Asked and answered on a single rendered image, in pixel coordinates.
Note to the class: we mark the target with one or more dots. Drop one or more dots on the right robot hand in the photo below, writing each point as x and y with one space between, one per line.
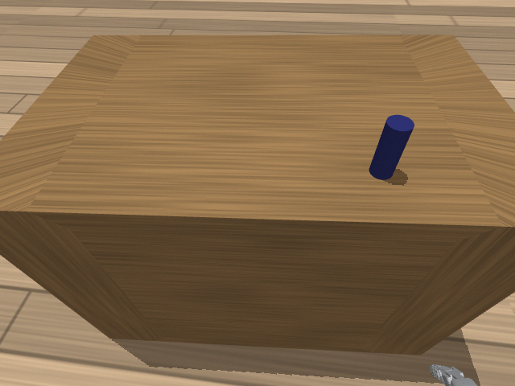
450 376

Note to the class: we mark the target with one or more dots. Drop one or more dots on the can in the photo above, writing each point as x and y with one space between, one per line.
395 135

